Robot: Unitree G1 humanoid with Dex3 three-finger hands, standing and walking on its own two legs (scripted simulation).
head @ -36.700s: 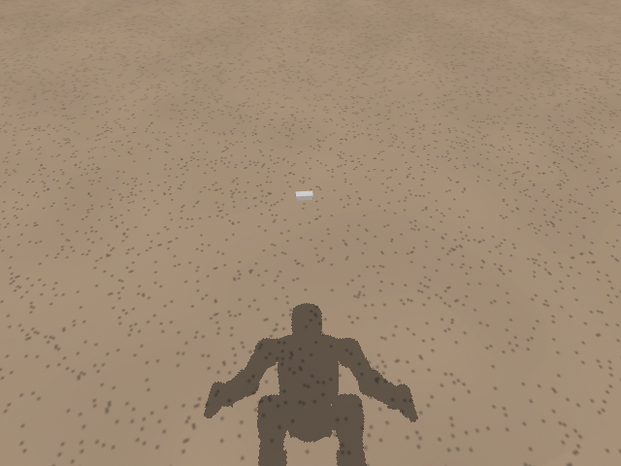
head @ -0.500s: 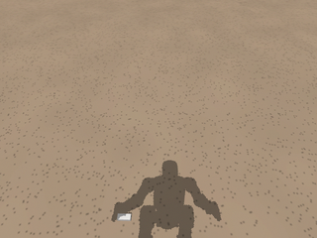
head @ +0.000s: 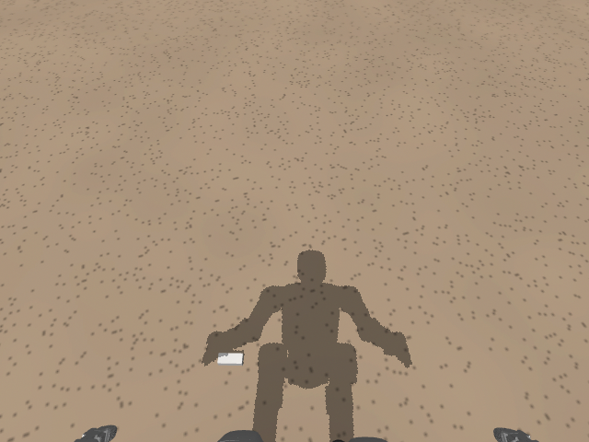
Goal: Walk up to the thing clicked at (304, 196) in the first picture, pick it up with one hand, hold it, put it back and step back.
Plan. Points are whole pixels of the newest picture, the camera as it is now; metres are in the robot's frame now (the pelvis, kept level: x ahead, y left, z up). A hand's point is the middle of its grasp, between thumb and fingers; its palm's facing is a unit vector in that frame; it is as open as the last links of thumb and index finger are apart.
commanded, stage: step back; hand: left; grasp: from above
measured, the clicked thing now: (230, 359) +0.40 +0.23 -0.76
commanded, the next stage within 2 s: none
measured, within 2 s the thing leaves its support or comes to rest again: neither
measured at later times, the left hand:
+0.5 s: hand out of the picture +0.06 +0.32 -0.17, palm faces -0.09 -0.93 -0.36, open 7.4 cm
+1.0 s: hand out of the picture -0.05 +0.33 -0.17, palm faces +0.00 -0.94 -0.35, open 7.4 cm
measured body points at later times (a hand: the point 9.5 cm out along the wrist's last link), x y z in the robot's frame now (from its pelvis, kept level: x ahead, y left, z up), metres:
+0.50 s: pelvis -0.07 +0.06 -0.01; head +0.01 +0.07 +0.43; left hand +0.07 +0.36 -0.14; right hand +0.01 -0.25 -0.13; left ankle -0.05 +0.14 -0.74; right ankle -0.09 -0.06 -0.71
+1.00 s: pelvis -0.19 +0.08 -0.02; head -0.13 +0.10 +0.42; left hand -0.05 +0.38 -0.14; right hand -0.10 -0.25 -0.13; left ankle -0.20 +0.19 -0.74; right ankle -0.09 -0.05 -0.74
